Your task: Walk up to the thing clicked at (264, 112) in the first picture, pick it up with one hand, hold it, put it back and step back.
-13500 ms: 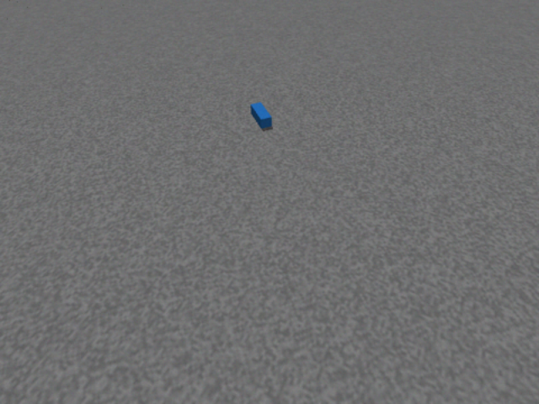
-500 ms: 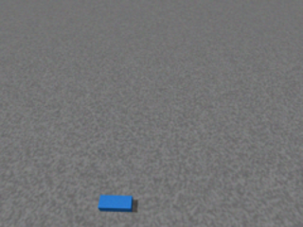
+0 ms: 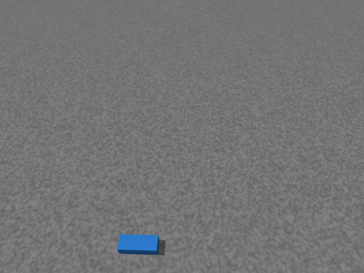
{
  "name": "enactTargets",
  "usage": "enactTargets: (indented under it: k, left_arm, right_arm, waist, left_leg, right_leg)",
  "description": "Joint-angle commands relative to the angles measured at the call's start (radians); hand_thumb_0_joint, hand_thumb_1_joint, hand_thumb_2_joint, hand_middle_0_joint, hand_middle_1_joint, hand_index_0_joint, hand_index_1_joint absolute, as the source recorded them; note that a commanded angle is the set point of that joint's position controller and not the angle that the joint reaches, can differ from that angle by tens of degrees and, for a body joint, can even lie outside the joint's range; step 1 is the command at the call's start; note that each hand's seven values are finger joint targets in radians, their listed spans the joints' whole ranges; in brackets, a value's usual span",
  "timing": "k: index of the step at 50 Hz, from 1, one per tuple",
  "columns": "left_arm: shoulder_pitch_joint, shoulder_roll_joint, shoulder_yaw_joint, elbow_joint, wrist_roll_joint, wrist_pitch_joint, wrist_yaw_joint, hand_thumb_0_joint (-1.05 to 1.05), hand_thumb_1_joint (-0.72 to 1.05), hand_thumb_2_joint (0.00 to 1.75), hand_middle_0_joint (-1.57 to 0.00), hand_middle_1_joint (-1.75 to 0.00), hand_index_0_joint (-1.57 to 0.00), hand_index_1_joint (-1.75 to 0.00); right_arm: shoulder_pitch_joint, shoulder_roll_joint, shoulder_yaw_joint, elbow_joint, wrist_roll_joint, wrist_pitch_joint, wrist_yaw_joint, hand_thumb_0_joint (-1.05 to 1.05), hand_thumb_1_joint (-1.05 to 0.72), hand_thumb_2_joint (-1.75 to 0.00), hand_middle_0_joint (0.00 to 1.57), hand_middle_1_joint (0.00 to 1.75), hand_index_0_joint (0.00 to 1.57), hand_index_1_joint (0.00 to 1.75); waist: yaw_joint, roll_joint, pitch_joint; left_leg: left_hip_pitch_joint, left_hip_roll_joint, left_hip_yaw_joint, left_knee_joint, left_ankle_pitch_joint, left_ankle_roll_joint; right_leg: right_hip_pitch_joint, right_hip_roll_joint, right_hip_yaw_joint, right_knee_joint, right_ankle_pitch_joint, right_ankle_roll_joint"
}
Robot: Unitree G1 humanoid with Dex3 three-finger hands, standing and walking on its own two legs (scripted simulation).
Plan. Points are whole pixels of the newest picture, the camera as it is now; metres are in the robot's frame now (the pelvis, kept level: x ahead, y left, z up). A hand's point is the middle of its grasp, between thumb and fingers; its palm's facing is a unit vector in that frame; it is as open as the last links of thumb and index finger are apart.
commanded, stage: stand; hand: left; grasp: from above
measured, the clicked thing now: (139, 244) +0.43 +0.25 -0.75
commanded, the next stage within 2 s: rise first in 0.36 s
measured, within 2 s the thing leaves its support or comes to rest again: neither
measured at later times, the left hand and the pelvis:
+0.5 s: hand out of the picture +0.07 +0.26 -0.16, palm faces -0.02 -0.94 -0.34, open 7.4 cm; pelvis +0.00 +0.00 +0.00, yaw +0 degrees
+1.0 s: hand out of the picture +0.14 +0.27 -0.21, palm faces -0.09 -0.91 -0.41, open 13.5 cm; pelvis -0.01 +0.01 -0.06, yaw +0 degrees
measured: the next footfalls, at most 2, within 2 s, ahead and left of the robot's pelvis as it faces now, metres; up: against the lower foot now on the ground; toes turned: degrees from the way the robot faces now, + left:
none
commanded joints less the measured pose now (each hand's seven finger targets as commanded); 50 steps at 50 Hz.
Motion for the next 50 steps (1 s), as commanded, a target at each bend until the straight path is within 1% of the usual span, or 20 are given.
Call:
enactTargets:
  k: [1,8,16,22,23,24,25,26,27,28,29,30,32,35,38,41,43,44,47,50]
  left_arm:
    - [-0.025,0.216,0.045,-0.052,0.000,-0.018,0.015,0.00,0.90,0.90,-0.20,-0.30,-0.20,-0.30]
    - [-0.030,0.211,0.044,-0.053,-0.001,-0.017,0.013,0.00,0.90,0.90,-0.20,-0.30,-0.20,-0.30]
    - [-0.029,0.214,0.044,-0.055,0.001,-0.019,0.014,0.00,0.90,0.90,-0.20,-0.30,-0.20,-0.30]
    - [-0.026,0.212,0.045,-0.053,0.002,-0.015,0.013,0.00,0.90,0.90,-0.20,-0.30,-0.20,-0.30]
    - [-0.028,0.209,0.043,-0.054,0.002,-0.016,0.013,0.00,0.84,0.91,-0.17,-0.38,-0.18,-0.38]
    - [-0.378,0.015,0.036,-0.404,-0.045,-0.113,0.026,0.00,0.76,0.93,-0.21,-0.46,-0.19,-0.46]
    - [-0.477,0.080,0.062,-0.328,-0.045,-0.106,0.032,0.00,0.68,0.95,-0.19,-0.54,-0.17,-0.54]
    - [-0.289,0.185,0.129,-0.172,-0.020,-0.075,0.037,0.00,0.61,0.94,-0.17,-0.62,-0.16,-0.62]
    - [-0.264,0.210,0.149,-0.091,0.010,-0.052,0.024,0.00,0.53,0.94,-0.14,-0.70,-0.14,-0.70]
    - [-0.318,0.217,0.159,-0.082,0.026,-0.045,0.009,0.00,0.45,0.94,-0.12,-0.78,-0.12,-0.78]
    - [-0.318,0.231,0.178,-0.091,0.055,-0.052,-0.004,0.00,0.37,0.96,-0.08,-0.86,-0.10,-0.86]
    - [-0.222,0.211,0.190,-0.043,0.080,-0.041,-0.012,0.00,0.29,0.95,-0.05,-0.94,-0.08,-0.94]
    - [-0.136,0.215,0.222,-0.099,0.122,-0.023,-0.020,0.00,0.13,0.99,-0.02,-1.06,-0.05,-1.03]
    - [-0.099,0.163,0.206,-0.193,0.133,0.035,-0.006,0.00,-0.11,1.01,-0.02,-1.09,-0.04,-1.06]
    - [-0.087,0.152,0.203,-0.276,0.146,0.101,-0.001,0.00,-0.33,1.01,-0.05,-1.08,-0.06,-1.07]
    - [-0.100,0.133,0.197,-0.345,0.157,0.129,0.004,0.00,-0.52,0.99,-0.07,-1.09,-0.07,-1.09]
    - [-0.115,0.172,0.228,-0.442,0.173,0.125,0.011,0.00,-0.55,0.99,-0.07,-1.09,-0.08,-1.09]
    - [-0.091,0.144,0.214,-0.436,0.176,0.127,0.009,0.00,-0.56,1.00,-0.07,-1.09,-0.07,-1.10]
    - [-0.045,0.145,0.219,-0.551,0.195,0.128,0.006,0.00,-0.58,1.02,-0.07,-1.07,-0.06,-1.08]
    - [0.015,0.140,0.218,-0.595,0.213,0.146,0.008,0.00,-0.55,1.03,-0.06,-1.05,-0.04,-1.06]
  right_arm:
    - [-0.029,-0.218,-0.041,-0.063,0.002,-0.018,-0.011,0.00,-0.90,-0.90,0.20,0.30,0.20,0.30]
    - [-0.023,-0.222,-0.039,-0.063,0.001,-0.018,-0.011,0.00,-0.90,-0.90,0.20,0.30,0.20,0.30]
    - [-0.027,-0.223,-0.042,-0.065,0.001,-0.018,-0.011,0.00,-0.90,-0.90,0.20,0.30,0.20,0.30]
    - [-0.032,-0.226,-0.042,-0.066,0.001,-0.020,-0.013,0.00,-0.90,-0.90,0.20,0.30,0.20,0.30]
    - [-0.025,-0.223,-0.041,-0.063,0.001,-0.021,-0.012,0.00,-0.93,-0.91,0.20,0.30,0.20,0.30]
    - [-0.025,-0.047,0.001,-0.346,0.066,-0.076,-0.030,0.00,-0.98,-0.92,0.20,0.30,0.20,0.30]
    - [0.020,-0.077,-0.003,-0.296,0.068,-0.079,-0.041,0.00,-0.94,-0.91,0.20,0.30,0.20,0.30]
    - [0.062,-0.121,-0.031,-0.296,0.071,-0.071,-0.050,0.00,-0.94,-0.91,0.20,0.30,0.20,0.30]
    - [0.074,-0.119,-0.042,-0.310,0.060,-0.065,-0.052,0.00,-0.92,-0.91,0.20,0.30,0.20,0.30]
    - [0.077,-0.112,-0.047,-0.336,0.057,-0.067,-0.051,0.00,-0.90,-0.90,0.20,0.30,0.20,0.30]
    - [0.081,-0.110,-0.064,-0.360,0.039,-0.073,-0.054,0.00,-0.90,-0.90,0.20,0.30,0.20,0.30]
    - [0.109,-0.105,-0.075,-0.369,0.031,-0.074,-0.051,0.00,-0.90,-0.90,0.20,0.30,0.20,0.30]
    - [0.114,-0.099,-0.087,-0.426,0.025,-0.080,-0.039,0.00,-0.93,-0.91,0.20,0.30,0.20,0.30]
    - [0.096,-0.081,-0.088,-0.497,0.032,-0.083,-0.030,0.00,-0.93,-0.91,0.20,0.30,0.20,0.30]
    - [0.071,-0.075,-0.087,-0.555,0.035,-0.081,-0.022,0.00,-0.94,-0.91,0.20,0.30,0.20,0.30]
    - [0.082,-0.062,-0.086,-0.583,0.032,-0.094,-0.021,0.00,-0.92,-0.91,0.20,0.30,0.20,0.30]
    - [0.100,-0.055,-0.092,-0.598,0.030,-0.106,-0.023,0.00,-0.92,-0.91,0.20,0.30,0.20,0.30]
    - [0.098,-0.053,-0.090,-0.608,0.029,-0.109,-0.023,0.00,-0.92,-0.91,0.20,0.30,0.20,0.30]
    - [0.108,-0.048,-0.096,-0.632,0.024,-0.126,-0.028,0.00,-0.92,-0.91,0.20,0.30,0.20,0.30]
    - [0.121,-0.047,-0.100,-0.636,0.021,-0.133,-0.031,0.00,-0.91,-0.91,0.20,0.30,0.20,0.30]
  waist:
    - [0.000,0.011,-0.082]
    - [-0.002,0.021,-0.068]
    - [0.000,0.017,-0.087]
    - [0.004,0.022,-0.083]
    - [0.001,0.016,-0.079]
    - [-0.115,0.055,-0.027]
    - [-0.078,0.026,-0.051]
    - [-0.050,-0.010,-0.029]
    - [-0.047,-0.034,-0.073]
    - [-0.037,-0.062,-0.084]
    - [-0.023,-0.069,-0.165]
    - [-0.011,-0.016,-0.209]
    - [0.035,0.080,-0.277]
    - [0.027,0.073,-0.275]
    - [0.009,0.043,-0.268]
    - [-0.007,0.025,-0.253]
    - [-0.004,0.041,-0.323]
    - [-0.014,0.030,-0.306]
    - [-0.008,0.072,-0.363]
    - [-0.020,0.063,-0.372]
  left_leg:
    - [0.034,0.099,-0.062,-0.041,0.134,0.041]
    - [0.013,0.097,-0.063,-0.045,0.101,0.043]
    - [0.028,0.101,-0.065,-0.035,0.147,0.042]
    - [0.028,0.104,-0.072,-0.048,0.135,0.043]
    - [0.017,0.100,-0.069,-0.046,0.135,0.043]
    - [-0.101,-0.034,0.078,0.034,-0.044,0.031]
    - [-0.092,-0.041,0.077,0.042,-0.083,0.034]
    - [-0.116,-0.032,0.075,0.043,-0.086,0.033]
    - [-0.156,-0.034,0.068,0.091,-0.079,0.037]
    - [-0.189,-0.034,0.064,0.129,-0.064,0.041]
    - [-0.196,-0.033,0.062,0.171,-0.037,0.041]
    - [-0.218,-0.042,0.063,0.201,-0.021,0.035]
    - [-0.237,-0.044,0.057,0.232,-0.005,0.020]
    - [-0.266,-0.042,0.047,0.225,-0.037,0.019]
    - [-0.311,-0.031,0.038,0.273,-0.060,0.019]
    - [-0.387,-0.028,0.037,0.352,-0.102,0.022]
    - [-0.403,-0.027,0.040,0.413,-0.073,0.024]
    - [-0.433,-0.026,0.038,0.435,-0.086,0.024]
    - [-0.450,-0.016,0.028,0.495,-0.048,0.023]
    - [-0.489,-0.012,0.025,0.543,-0.051,0.026]
  right_leg:
    - [-0.012,-0.092,0.056,-0.054,0.114,-0.053]
    - [-0.012,-0.095,0.062,-0.065,0.092,-0.050]
    - [-0.003,-0.095,0.055,-0.052,0.127,-0.051]
    - [-0.008,-0.092,0.050,-0.050,0.095,-0.051]
    - [-0.002,-0.093,0.054,-0.056,0.110,-0.049]
    - [-0.244,0.024,-0.027,0.009,0.036,-0.036]
    - [-0.198,0.023,-0.039,0.005,-0.020,-0.034]
    - [-0.190,0.038,-0.054,0.010,-0.050,-0.039]
    - [-0.210,0.034,-0.053,0.043,-0.050,-0.041]
    - [-0.232,0.038,-0.055,0.079,-0.042,-0.042]
    - [-0.226,0.033,-0.049,0.123,-0.002,-0.038]
    - [-0.239,0.030,-0.046,0.161,0.016,-0.042]
    - [-0.262,0.036,-0.048,0.224,0.008,-0.055]
    - [-0.274,0.045,-0.056,0.228,-0.034,-0.051]
    - [-0.342,0.051,-0.061,0.273,-0.070,-0.050]
    - [-0.425,0.048,-0.060,0.340,-0.111,-0.045]
    - [-0.458,0.046,-0.053,0.400,-0.083,-0.043]
    - [-0.489,0.045,-0.052,0.420,-0.095,-0.042]
    - [-0.536,0.044,-0.052,0.493,-0.063,-0.046]
    - [-0.577,0.045,-0.050,0.536,-0.062,-0.043]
